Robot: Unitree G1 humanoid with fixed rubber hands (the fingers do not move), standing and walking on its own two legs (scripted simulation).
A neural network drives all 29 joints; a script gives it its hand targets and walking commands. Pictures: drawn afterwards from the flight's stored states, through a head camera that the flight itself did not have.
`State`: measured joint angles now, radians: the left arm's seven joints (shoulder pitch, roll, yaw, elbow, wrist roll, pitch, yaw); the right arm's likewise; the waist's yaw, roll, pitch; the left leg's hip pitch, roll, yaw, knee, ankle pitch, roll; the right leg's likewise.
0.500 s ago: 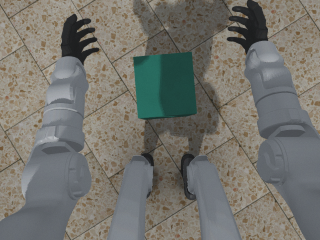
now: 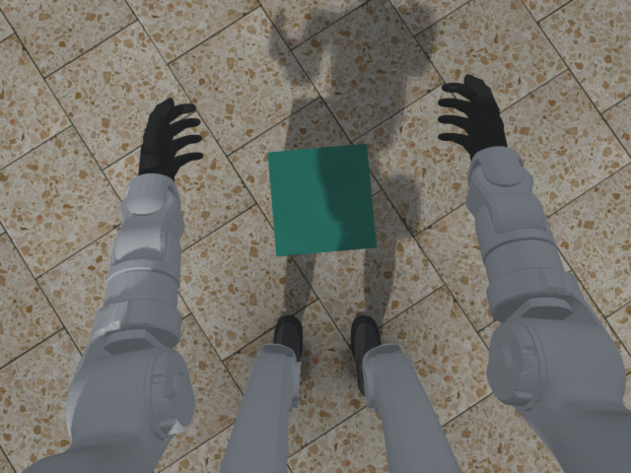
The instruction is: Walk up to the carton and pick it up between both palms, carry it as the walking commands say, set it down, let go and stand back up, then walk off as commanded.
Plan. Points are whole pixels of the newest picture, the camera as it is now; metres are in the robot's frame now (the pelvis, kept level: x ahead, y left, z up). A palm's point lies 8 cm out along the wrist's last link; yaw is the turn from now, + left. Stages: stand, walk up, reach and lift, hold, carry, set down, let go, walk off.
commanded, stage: let go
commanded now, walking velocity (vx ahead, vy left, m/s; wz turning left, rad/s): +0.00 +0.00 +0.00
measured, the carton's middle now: (320, 207) +0.46 +0.01 -0.56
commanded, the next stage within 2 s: stand in 1.14 s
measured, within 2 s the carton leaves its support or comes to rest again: neither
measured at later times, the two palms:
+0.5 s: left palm (82, 343) +0.28 +0.23 -0.01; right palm (601, 320) +0.29 -0.22 -0.02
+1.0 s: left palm (48, 420) +0.23 +0.23 +0.02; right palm out of the picture +0.23 -0.23 +0.02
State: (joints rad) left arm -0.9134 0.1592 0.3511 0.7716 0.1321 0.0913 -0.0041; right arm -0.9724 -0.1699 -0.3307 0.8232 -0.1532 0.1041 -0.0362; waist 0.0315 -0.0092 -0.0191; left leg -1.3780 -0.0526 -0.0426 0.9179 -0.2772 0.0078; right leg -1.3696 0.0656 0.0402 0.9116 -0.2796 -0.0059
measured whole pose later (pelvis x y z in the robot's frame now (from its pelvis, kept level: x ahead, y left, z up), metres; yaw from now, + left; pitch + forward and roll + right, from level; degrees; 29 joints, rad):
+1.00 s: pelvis +0.06 +0.00 +0.09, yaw +1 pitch -5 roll +0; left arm 0.20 0.22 0.04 0.42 0.02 0.14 -0.08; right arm 0.21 -0.21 -0.05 0.43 -0.02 0.14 0.07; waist 0.00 0.00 0.11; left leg -0.08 -0.04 -0.05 0.45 -0.28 0.02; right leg -0.07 0.05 0.05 0.45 -0.28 -0.02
